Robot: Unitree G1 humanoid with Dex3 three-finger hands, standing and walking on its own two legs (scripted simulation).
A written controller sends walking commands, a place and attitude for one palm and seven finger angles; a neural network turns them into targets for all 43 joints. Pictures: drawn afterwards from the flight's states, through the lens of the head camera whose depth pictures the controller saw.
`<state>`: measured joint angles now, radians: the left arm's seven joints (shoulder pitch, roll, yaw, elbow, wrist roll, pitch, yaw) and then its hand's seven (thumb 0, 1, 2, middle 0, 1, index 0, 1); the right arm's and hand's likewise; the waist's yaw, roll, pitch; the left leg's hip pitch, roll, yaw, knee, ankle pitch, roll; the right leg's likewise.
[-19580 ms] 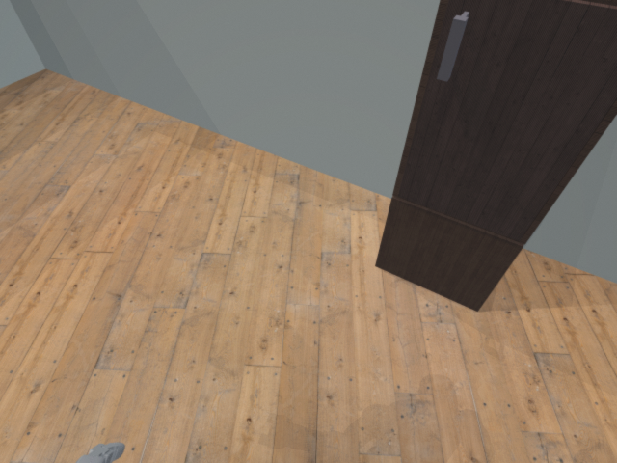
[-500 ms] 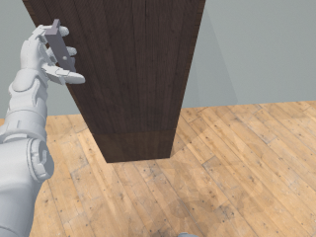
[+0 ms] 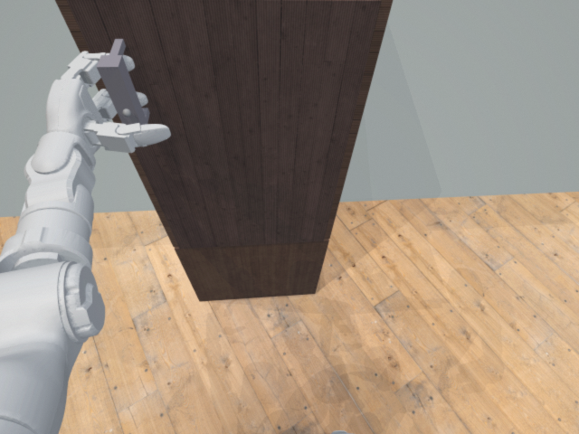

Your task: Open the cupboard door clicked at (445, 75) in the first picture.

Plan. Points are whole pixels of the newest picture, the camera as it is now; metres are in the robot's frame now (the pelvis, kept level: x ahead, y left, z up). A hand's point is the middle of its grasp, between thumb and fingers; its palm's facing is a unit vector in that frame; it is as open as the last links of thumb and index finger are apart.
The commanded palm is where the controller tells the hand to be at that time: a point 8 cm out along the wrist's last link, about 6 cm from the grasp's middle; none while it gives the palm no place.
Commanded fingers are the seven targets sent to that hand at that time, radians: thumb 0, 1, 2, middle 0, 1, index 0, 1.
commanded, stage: close the thumb around the handle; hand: left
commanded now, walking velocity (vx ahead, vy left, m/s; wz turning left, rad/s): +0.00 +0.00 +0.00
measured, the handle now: (130, 93) +0.54 +0.19 +0.16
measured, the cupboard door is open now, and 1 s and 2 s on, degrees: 0 10 40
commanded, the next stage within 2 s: pull the door open along its arc in 0.44 s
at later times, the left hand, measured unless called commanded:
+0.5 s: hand (142, 114) +0.50 +0.17 +0.16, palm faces -0.01 -1.00 +0.01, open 5.8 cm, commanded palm +0.48 +0.24 +0.16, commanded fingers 0.00 0.90 0.90 -0.40 -1.35 -0.40 -1.35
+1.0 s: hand (148, 147) +0.44 +0.15 +0.15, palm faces -0.01 -1.00 +0.01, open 6.0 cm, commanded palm +0.39 +0.21 +0.16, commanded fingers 0.00 0.90 0.90 -0.40 -1.35 -0.40 -1.35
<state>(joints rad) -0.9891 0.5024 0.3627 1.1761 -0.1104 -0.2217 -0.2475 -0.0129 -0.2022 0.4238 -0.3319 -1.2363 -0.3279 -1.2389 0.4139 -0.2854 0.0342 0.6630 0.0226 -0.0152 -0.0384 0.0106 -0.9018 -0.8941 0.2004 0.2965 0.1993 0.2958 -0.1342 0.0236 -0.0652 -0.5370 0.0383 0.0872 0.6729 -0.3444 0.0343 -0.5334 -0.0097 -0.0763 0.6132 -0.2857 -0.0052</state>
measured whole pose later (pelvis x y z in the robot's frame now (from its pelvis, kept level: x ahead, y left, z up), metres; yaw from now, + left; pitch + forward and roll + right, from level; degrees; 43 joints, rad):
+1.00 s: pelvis +0.01 -0.01 +0.01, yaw -2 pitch +7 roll -1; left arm -0.53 0.32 0.32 0.62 -0.20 -0.10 -0.18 0.00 0.70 0.73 -0.39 -1.35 -0.36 -1.35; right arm 0.38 -0.27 0.01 0.61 0.05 -0.01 -0.02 0.02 -0.90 -0.89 0.20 0.30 0.20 0.30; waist -0.08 0.05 -0.08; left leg -0.36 0.05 0.13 0.57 -0.33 0.02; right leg -0.39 0.01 -0.03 0.55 -0.28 -0.01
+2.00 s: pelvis +0.01 -0.03 +0.02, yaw +2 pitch -3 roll +0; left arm 0.03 -0.10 -0.24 -0.22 0.02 0.26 0.51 0.03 0.67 0.70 -0.32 -1.33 -0.31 -1.32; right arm 0.10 -0.17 0.01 0.60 -0.03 0.06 0.02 0.02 -0.90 -0.89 0.20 0.30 0.19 0.30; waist 0.03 0.06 -0.03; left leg -0.13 0.04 0.05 0.48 -0.29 -0.01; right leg -0.14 0.01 -0.11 0.47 -0.28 -0.04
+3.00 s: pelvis -0.02 -0.02 +0.02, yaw +3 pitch -5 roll -1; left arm -0.18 -0.14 -0.24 0.02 0.02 0.24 0.56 -0.01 -0.49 0.30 -0.34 -0.77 -0.34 -0.77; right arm 0.10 -0.14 0.03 0.67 -0.02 0.10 -0.01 0.02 -0.90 -0.89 0.20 0.30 0.20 0.30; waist 0.04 0.04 0.00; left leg -0.15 0.02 0.05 0.48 -0.25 0.01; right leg -0.14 -0.01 -0.11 0.44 -0.22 -0.02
